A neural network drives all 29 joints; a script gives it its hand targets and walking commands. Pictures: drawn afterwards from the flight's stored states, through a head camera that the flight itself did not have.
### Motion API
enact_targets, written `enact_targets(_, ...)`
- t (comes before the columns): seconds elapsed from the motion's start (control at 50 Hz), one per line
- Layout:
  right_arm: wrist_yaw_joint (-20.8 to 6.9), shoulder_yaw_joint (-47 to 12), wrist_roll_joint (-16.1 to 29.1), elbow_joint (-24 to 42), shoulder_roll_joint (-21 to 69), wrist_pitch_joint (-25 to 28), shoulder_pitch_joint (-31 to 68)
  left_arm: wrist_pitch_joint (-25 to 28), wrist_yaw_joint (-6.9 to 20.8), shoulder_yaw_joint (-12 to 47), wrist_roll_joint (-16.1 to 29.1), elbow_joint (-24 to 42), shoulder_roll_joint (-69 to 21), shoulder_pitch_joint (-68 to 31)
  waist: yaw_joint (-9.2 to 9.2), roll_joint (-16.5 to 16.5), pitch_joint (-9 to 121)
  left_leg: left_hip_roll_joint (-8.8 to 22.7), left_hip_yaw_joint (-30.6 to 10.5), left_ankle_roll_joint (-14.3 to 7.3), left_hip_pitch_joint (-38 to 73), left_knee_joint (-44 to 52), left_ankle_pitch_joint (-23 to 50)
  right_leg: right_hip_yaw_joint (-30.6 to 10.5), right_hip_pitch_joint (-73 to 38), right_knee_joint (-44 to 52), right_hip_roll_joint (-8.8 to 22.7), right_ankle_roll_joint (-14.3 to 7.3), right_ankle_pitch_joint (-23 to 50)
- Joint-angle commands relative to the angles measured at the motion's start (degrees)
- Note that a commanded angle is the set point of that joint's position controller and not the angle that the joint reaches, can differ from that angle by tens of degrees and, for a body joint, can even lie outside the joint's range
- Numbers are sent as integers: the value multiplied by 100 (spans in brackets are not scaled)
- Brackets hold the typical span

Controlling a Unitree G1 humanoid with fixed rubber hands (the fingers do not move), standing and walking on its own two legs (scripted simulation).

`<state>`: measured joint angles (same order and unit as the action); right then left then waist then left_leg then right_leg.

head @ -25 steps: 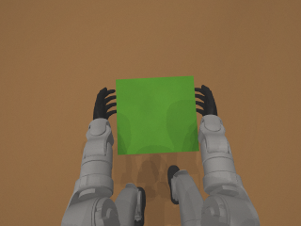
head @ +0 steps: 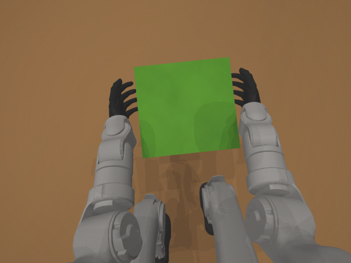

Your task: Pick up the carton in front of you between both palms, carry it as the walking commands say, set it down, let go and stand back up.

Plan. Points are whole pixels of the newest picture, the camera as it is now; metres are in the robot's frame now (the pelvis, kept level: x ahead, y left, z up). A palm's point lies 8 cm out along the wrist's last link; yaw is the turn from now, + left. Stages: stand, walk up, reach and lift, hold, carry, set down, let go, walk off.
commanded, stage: set down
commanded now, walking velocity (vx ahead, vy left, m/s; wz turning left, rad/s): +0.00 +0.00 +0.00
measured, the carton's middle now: (184, 115) +0.47 -0.06 -0.18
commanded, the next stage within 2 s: none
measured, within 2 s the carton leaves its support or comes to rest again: rests again in 1.10 s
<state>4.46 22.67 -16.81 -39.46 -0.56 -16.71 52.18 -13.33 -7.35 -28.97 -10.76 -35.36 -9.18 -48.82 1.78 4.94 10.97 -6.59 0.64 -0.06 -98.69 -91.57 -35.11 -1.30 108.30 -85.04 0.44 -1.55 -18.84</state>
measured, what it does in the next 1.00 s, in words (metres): lowers itself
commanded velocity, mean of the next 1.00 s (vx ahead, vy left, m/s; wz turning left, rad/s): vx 0.00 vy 0.00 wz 0.00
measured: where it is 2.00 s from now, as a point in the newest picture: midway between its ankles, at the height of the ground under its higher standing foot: (186, 233)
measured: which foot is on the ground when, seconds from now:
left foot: down 0.00-1.00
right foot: down 0.00-1.00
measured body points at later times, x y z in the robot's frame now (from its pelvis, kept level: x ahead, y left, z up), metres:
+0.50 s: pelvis -0.02 +0.00 -0.11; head +0.31 -0.06 +0.19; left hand +0.50 +0.07 -0.24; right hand +0.49 -0.23 -0.26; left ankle +0.04 +0.11 -0.52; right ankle +0.14 -0.11 -0.52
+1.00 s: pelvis -0.04 +0.00 -0.17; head +0.31 -0.06 +0.10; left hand +0.51 +0.08 -0.31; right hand +0.51 -0.22 -0.33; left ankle +0.04 +0.11 -0.52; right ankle +0.14 -0.11 -0.52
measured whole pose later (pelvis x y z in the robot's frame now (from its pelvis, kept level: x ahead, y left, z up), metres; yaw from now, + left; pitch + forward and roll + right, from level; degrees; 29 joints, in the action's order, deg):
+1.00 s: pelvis -0.04 +0.00 -0.17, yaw +5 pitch +39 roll +4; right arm 0.9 10.7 -3.0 -62.2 -20.1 -12.4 83.4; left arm -9.7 -12.1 -23.9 -0.9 -48.7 1.4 -75.3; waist 4.1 6.6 -13.5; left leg -10.3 2.4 2.2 -125.5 -124.3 -38.6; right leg -1.2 135.7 -115.9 3.7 -3.2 -19.5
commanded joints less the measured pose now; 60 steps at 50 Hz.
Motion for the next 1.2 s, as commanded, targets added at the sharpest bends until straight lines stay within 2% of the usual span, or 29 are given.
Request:
enact_targets(0.0,-1579,-2226,576,-826,4925,129,2688,47,1317,2939,464,-500,-4536,-3734,393,-414,4463,-486,-189,232,-219,1348,612,-16,-4714,-40,-761,26,962)
enact_targets(0.02,-1620,-2370,662,-573,4907,144,3174,38,1269,2812,367,-536,-4509,-3823,404,-678,4627,-541,-220,183,-15,1174,666,127,-4510,-73,-763,98,863)
enact_targets(0.04,-1633,-2361,766,-754,4877,180,3105,98,1242,2844,322,-390,-4594,-3769,-67,-259,4727,-601,-10,228,-452,865,756,-168,-4792,-158,-689,22,786)
enact_targets(0.1,-1617,-2837,893,-179,4647,277,3815,252,1097,2993,582,-43,-4656,-4443,304,-930,5925,-688,-37,196,-521,448,1085,-38,-5072,-554,-669,188,1457)
enact_targets(0.12,-1552,-3183,1271,286,4822,329,4103,230,1073,3188,709,67,-4815,-4423,-84,-867,6358,-686,27,172,-303,429,1361,-96,-5603,-703,-695,208,1727)
enact_targets(0.16,-1549,-2675,1019,-525,4598,264,3578,250,999,3019,621,-208,-4430,-4389,16,-712,5264,-676,139,198,-714,441,781,-69,-4908,-680,-731,154,1249)
enact_targets(0.18,-1536,-2750,898,-419,4350,245,3606,248,1020,3117,662,-208,-4471,-4679,553,-899,5346,-609,-8,289,-999,236,747,-76,-4770,-792,-686,207,1214)
enact_targets(0.22,-1540,-2288,716,-1054,4380,199,3428,205,992,2808,369,-622,-4199,-4415,212,-693,4813,-643,83,251,-1002,79,533,-136,-4310,-871,-668,182,821)
enact_targets(0.26,-1602,-2626,907,-358,4246,324,3955,235,991,3091,771,-311,-4504,-4581,624,-943,5633,-673,-63,209,-749,-35,960,137,-4353,-1086,-634,236,1449)
enact_targets(0.28,-1605,-2650,1078,-150,4087,406,3956,258,949,3399,1018,-209,-4633,-4528,511,-465,5876,-659,28,312,-626,-81,1455,102,-4404,-1246,-606,51,1871)
enact_targets(0.32,-1611,-2522,924,-850,3933,346,3511,348,909,3424,940,-271,-4335,-4892,797,-441,5266,-593,-12,320,-860,-348,1200,-3,-4032,-1337,-595,106,1829)
enact_targets(0.48,-1601,-2808,1296,-736,3528,445,4422,361,784,3174,1022,-571,-3984,-5207,464,-753,5336,-704,165,301,-1413,-777,949,-15,-4253,-1953,-517,147,1773)
enact_targets(0.52,-1618,-2747,1550,-615,3260,514,4950,351,758,3190,1065,-538,-4000,-5610,485,-279,5262,-626,163,228,-1408,-984,617,-122,-3958,-2065,-474,149,1367)
enact_targets(0.56,-1573,-3062,1749,-340,3311,545,5339,406,796,2985,1090,-300,-3879,-5376,233,-863,5261,-674,289,179,-1580,-1245,854,-22,-3890,-2156,-462,217,1267)
enact_targets(0.58,-1564,-2831,1545,-850,3117,549,5047,336,767,2985,1013,-828,-3669,-5470,479,-666,4913,-654,239,200,-1734,-1206,558,-52,-4013,-2153,-406,170,1139)
enact_targets(0.6,-1510,-2924,1636,-631,3043,539,5382,425,811,2952,1003,-478,-3487,-5585,153,-1011,4785,-675,272,176,-1955,-1421,808,-122,-3717,-2221,-435,236,1194)
enact_targets(0.62,-1513,-2955,1629,-705,3232,528,5302,404,835,3066,1224,-616,-3532,-5904,548,-1252,5214,-605,136,114,-1655,-1445,658,-71,-4290,-2374,-375,259,1426)
enact_targets(0.72,-1452,-3140,2009,-771,2988,614,5929,473,848,3238,1609,-16,-3350,-6626,441,-1082,5176,-626,232,109,-1765,-1715,565,-63,-4111,-2619,-302,219,1226)
enact_targets(0.76,-1458,-2945,1942,-1193,2805,627,5822,431,879,3428,1751,-439,-3417,-6875,692,-483,5222,-600,422,256,-1844,-1886,439,-214,-4454,-2638,-322,68,1301)
enact_targets(0.78,-1538,-2721,1699,-1507,3054,560,5323,320,896,3210,1522,-1067,-3434,-6212,770,-813,4801,-670,368,227,-1985,-1689,271,-100,-4048,-2534,-345,80,1308)
enact_targets(0.82,-1604,-2805,1824,-1508,2991,611,5500,295,981,3036,1340,-1205,-3790,-6211,716,-278,4418,-612,410,274,-2552,-1820,426,-367,-4091,-2554,-370,-21,1267)
enact_targets(0.84,-1650,-2661,1866,-1347,3003,571,5488,374,997,2982,1303,-771,-3527,-6159,287,-381,4082,-620,292,126,-2595,-1761,364,-304,-3646,-2634,-284,-7,1141)
enact_targets(0.9,-1708,-2755,1820,-1568,3074,568,5275,399,1062,3129,1597,-842,-3587,-6199,940,-664,4027,-625,191,164,-2589,-1863,493,-119,-3499,-2716,-304,13,1492)
enact_targets(0.92,-1698,-2597,1838,-1890,2922,542,5443,291,1078,2855,1336,-1346,-3653,-5950,613,-536,3570,-568,238,155,-2598,-1869,297,-240,-3247,-2684,-232,-1,1073)
enact_targets(1.0,-1809,-2453,1887,-2008,2918,619,5253,326,1001,3039,1274,-1419,-3653,-5934,725,-30,3374,-570,166,216,-2635,-1672,217,-112,-2937,-2877,-160,25,1238)
enact_targets(1.02,-1855,-2406,1902,-1887,2991,592,5079,442,1021,2972,1305,-828,-3348,-6187,375,-155,3448,-686,347,189,-2237,-1780,373,-73,-2446,-2833,-321,3,915)
enact_targets(1.04,-1828,-2369,1863,-1953,2949,588,5220,403,1022,2974,1327,-970,-3377,-6153,780,-182,3755,-604,269,195,-2124,-1889,279,-78,-2909,-2784,-322,11,768)
enact_targets(1.12,-1859,-1990,1464,-2474,2644,503,5047,227,1101,2779,1253,-1542,-3312,-6247,1062,32,2675,-506,117,167,-2509,-1782,-375,-53,-2379,-2815,-155,-116,303)
enact_targets(1.18,-1979,-1999,1615,-2458,2389,483,5062,172,1081,2657,1135,-1735,-3314,-5837,866,145,2679,-591,40,161,-2113,-1605,30,58,-1881,-2865,-174,-161,419)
